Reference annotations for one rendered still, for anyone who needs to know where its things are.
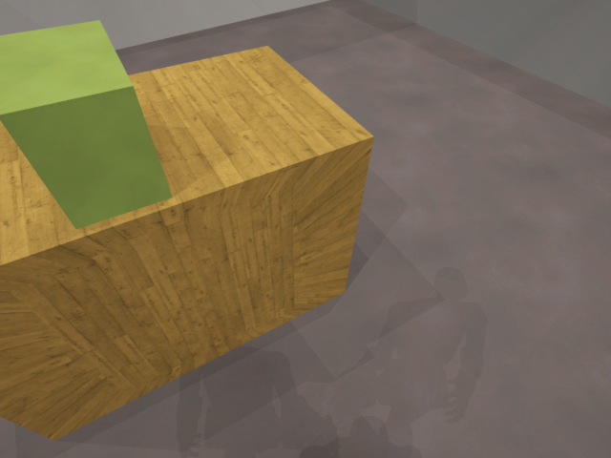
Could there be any pedestal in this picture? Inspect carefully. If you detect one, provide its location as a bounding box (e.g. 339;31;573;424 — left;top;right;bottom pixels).
0;46;374;441

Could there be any carton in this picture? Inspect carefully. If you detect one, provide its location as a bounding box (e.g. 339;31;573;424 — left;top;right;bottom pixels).
0;20;172;229

